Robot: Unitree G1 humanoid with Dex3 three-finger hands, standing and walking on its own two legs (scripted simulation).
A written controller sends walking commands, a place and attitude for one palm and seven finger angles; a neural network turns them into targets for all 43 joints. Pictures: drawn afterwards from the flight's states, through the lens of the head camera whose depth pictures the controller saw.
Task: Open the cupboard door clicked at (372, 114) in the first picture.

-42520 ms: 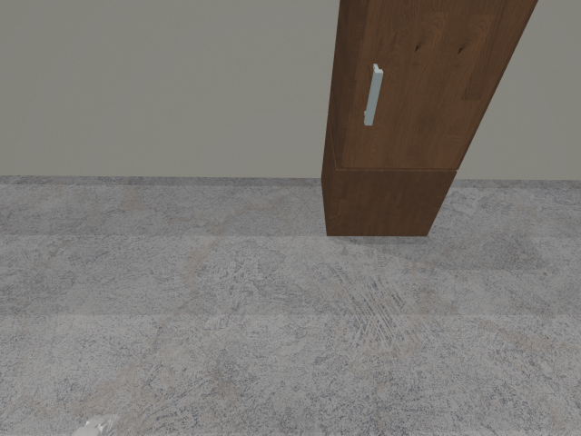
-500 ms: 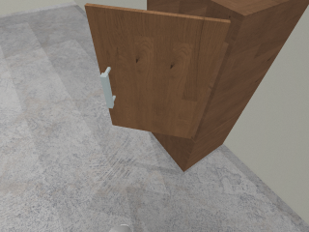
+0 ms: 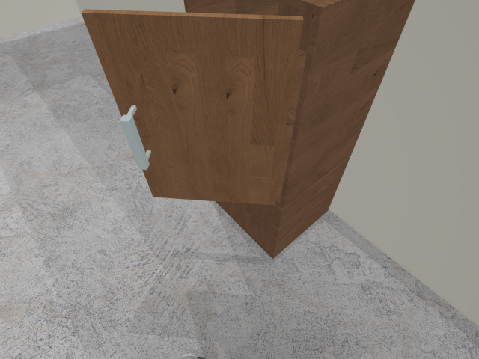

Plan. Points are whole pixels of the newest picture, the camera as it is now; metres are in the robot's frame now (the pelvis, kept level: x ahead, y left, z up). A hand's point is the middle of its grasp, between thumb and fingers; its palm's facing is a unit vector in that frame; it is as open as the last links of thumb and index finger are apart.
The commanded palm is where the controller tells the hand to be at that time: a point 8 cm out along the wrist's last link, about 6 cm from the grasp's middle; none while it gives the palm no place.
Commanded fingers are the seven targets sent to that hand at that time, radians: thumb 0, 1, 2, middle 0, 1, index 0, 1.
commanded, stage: come to a stop and stand still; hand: left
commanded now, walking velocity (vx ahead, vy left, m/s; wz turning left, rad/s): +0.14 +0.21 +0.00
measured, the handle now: (138, 138) +0.63 +0.29 -0.04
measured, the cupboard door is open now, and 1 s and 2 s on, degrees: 44 44 44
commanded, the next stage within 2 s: look again from close up in 0.78 s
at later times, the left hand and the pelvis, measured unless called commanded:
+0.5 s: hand out of the picture -0.02 +0.20 -0.18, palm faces +0.11 -0.97 -0.20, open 7.4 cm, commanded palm none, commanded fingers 0.00 0.90 0.90 -0.20 -0.30 -0.20 -0.30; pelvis +0.01 +0.02 +0.00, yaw +1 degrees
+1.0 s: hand out of the picture +0.06 +0.22 -0.16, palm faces +0.01 -0.97 -0.24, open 7.3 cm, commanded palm none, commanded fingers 0.00 0.90 0.90 -0.20 -0.30 -0.20 -0.30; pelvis +0.02 +0.02 +0.01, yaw +2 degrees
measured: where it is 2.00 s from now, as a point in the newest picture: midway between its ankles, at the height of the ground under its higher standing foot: outside the picture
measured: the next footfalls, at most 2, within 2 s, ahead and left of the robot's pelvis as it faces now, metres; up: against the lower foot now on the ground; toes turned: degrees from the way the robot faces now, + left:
left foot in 0.42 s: +0.05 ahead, +0.12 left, +0.00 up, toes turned +5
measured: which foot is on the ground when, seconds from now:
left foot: down 0.00-0.00, up 0.02-0.40, down 0.42-1.00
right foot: down 0.00-1.00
